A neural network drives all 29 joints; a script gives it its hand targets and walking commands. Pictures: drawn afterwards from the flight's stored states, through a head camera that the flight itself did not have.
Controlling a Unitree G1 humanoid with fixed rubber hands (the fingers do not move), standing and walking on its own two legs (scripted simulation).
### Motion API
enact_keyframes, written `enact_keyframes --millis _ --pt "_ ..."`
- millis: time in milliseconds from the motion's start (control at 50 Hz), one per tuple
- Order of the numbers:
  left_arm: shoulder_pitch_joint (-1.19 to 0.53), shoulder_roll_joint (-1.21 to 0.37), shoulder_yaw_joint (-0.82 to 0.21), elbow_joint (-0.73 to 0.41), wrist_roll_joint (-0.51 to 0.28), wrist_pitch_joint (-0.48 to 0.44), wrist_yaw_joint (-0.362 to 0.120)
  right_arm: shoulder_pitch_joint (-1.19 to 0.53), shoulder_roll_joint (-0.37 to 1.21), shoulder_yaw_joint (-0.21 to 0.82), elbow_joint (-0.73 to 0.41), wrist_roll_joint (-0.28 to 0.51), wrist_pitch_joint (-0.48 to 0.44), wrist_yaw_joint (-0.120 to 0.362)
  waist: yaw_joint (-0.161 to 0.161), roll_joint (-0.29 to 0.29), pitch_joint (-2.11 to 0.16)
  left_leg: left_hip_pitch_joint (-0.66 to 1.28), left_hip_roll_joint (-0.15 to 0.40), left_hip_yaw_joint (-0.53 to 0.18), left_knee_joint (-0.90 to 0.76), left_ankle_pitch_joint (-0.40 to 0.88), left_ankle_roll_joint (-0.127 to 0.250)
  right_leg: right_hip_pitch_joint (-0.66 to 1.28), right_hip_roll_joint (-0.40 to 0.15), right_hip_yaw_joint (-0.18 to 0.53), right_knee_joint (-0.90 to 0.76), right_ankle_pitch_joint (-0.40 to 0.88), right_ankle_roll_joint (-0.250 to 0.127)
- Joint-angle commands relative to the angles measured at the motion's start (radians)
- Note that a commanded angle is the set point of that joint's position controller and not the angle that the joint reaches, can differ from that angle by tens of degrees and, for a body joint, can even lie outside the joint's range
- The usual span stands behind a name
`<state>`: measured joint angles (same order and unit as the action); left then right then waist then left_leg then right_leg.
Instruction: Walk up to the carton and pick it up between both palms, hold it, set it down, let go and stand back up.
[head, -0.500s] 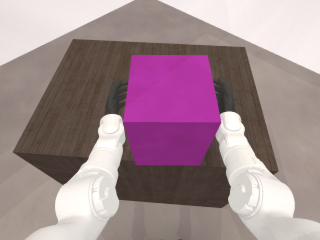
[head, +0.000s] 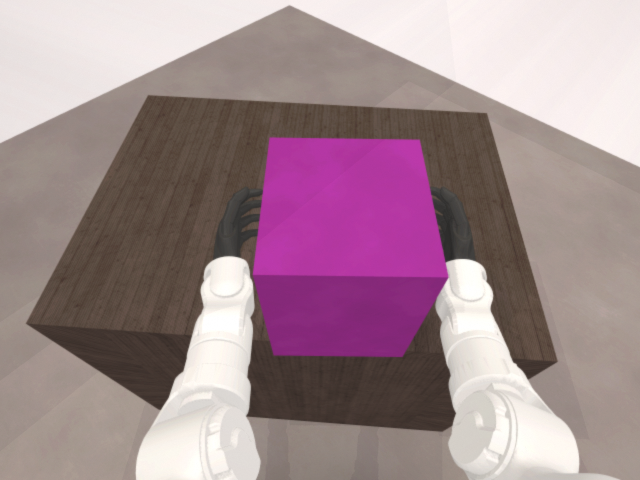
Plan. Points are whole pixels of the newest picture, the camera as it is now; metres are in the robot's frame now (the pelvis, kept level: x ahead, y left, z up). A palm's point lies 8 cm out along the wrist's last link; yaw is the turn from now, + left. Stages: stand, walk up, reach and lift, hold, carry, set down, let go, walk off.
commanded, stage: reach and lift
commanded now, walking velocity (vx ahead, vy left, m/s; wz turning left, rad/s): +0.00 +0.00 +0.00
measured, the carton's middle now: (341, 255) +0.41 -0.05 -0.01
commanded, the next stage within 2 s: none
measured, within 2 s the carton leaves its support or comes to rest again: leaves its support in 1.32 s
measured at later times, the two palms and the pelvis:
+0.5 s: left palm (231, 250) +0.40 +0.10 +0.05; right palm (455, 252) +0.37 -0.19 +0.04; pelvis +0.00 +0.00 +0.00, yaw +0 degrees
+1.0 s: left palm (231, 252) +0.40 +0.10 +0.04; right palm (456, 255) +0.37 -0.19 +0.04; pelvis -0.01 +0.00 +0.00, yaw +0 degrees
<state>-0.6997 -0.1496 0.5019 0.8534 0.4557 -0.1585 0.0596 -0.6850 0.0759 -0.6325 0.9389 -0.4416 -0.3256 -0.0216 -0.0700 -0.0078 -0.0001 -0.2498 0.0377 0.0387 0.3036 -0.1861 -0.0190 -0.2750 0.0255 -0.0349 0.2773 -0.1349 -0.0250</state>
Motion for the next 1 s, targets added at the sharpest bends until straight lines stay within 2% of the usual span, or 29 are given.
enact_keyframes --millis 0,160,660,820,980 --pt "-0.32 -0.42 -0.244 0.038 0.031 0.007 -0.074 -0.362 0.405 0.284 0.022 -0.054 -0.051 0.125 -0.005 0.0 -0.433 0.072 -0.006 0.044 0.003 0.258 0.002 0.291 -0.019 -0.052 0.088 0.59 0.05" --pt "-0.33 -0.427 -0.249 0.036 0.032 0.01 -0.069 -0.377 0.401 0.276 0.013 -0.05 -0.052 0.124 -0.015 0.005 -0.435 0.079 0.0 0.036 0.005 0.258 -0.007 0.267 -0.018 -0.06 0.074 0.548 0.044" --pt "-0.34 -0.433 -0.259 0.057 0.023 0.008 -0.069 -0.387 0.407 0.284 0.03 -0.045 -0.063 0.109 -0.024 -0.002 -0.441 0.035 -0.006 0.029 -0.013 0.21 0.005 0.27 -0.023 -0.062 0.067 0.533 0.045" --pt "-0.346 -0.448 -0.306 0.064 -0.008 -0.005 -0.066 -0.407 0.437 0.371 0.032 -0.006 -0.078 0.089 -0.001 0.001 -0.485 -0.009 -0.009 0.03 -0.013 0.239 0.014 0.354 -0.025 -0.048 0.081 0.613 0.037" --pt "-0.371 -0.455 -0.351 0.051 -0.047 -0.014 -0.063 -0.437 0.456 0.455 0.018 0.044 -0.077 0.073 0.023 -0.002 -0.517 -0.021 -0.011 0.03 -0.017 0.255 0.02 0.403 -0.025 -0.034 0.079 0.632 0.034"
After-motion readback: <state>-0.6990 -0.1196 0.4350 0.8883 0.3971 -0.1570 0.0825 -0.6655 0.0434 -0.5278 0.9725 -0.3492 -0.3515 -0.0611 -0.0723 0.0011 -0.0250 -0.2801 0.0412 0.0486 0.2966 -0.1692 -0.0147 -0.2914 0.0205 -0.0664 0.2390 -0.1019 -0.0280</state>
